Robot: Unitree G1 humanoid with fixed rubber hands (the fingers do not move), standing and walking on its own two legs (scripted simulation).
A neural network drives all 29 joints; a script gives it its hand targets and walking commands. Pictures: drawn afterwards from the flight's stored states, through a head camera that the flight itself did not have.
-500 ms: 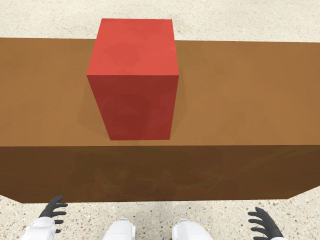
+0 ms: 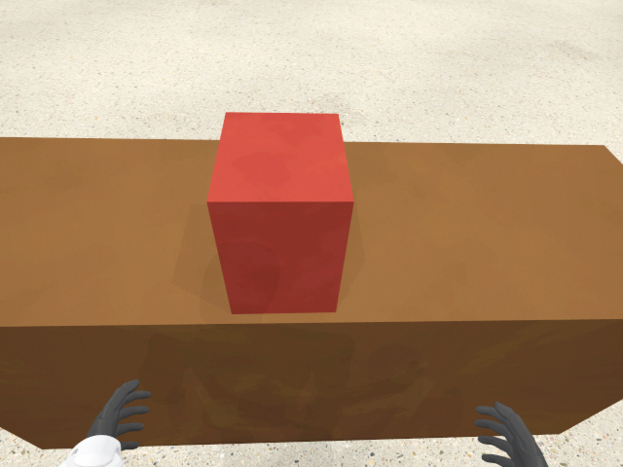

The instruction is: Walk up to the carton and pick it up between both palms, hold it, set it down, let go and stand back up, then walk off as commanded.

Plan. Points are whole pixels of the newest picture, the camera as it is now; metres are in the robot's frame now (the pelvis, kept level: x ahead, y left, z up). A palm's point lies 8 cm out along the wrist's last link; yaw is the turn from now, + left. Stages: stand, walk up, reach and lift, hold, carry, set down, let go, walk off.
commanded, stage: reach and lift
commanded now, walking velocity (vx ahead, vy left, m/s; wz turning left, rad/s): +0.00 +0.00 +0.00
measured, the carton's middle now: (283, 217) +0.46 +0.07 +0.05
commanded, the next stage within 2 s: none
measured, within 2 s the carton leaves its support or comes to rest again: neither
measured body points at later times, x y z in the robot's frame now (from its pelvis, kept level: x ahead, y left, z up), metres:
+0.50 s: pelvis +0.03 +0.01 +0.01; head +0.02 +0.01 +0.46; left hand +0.20 +0.23 -0.03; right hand +0.20 -0.22 -0.02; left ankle +0.04 +0.14 -0.73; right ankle +0.03 -0.10 -0.73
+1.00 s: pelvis +0.04 +0.01 +0.02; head +0.04 +0.00 +0.46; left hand +0.22 +0.21 +0.04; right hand +0.22 -0.19 +0.04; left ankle +0.04 +0.14 -0.73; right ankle +0.03 -0.10 -0.73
